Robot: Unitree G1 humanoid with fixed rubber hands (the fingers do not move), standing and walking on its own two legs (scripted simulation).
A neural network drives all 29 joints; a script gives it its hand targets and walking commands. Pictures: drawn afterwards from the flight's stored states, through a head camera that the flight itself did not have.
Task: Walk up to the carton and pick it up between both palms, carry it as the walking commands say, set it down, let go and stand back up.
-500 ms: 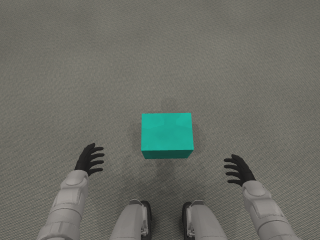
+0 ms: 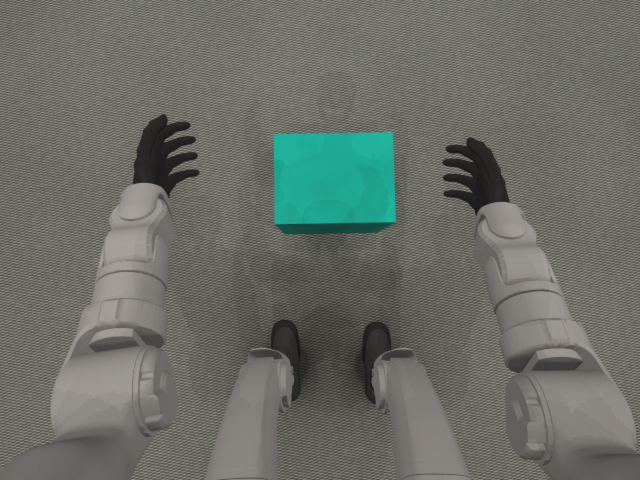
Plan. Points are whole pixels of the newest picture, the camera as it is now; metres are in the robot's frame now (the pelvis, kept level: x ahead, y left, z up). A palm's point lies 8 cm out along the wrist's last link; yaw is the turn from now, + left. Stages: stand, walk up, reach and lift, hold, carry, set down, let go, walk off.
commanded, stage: reach and lift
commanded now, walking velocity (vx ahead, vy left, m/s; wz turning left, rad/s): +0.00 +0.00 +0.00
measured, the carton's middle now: (331, 189) +0.52 -0.02 -0.57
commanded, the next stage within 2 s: none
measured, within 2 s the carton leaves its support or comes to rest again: neither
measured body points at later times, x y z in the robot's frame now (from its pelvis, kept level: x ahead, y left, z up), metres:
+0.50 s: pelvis -0.03 -0.01 -0.02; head +0.36 +0.00 +0.19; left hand +0.52 +0.21 -0.21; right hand +0.49 -0.19 -0.22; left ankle +0.06 +0.10 -0.65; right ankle +0.05 -0.13 -0.65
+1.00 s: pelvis -0.09 +0.00 -0.19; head +0.29 +0.01 +0.03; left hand +0.52 +0.21 -0.33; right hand +0.50 -0.18 -0.34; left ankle +0.05 +0.11 -0.65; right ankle +0.05 -0.13 -0.65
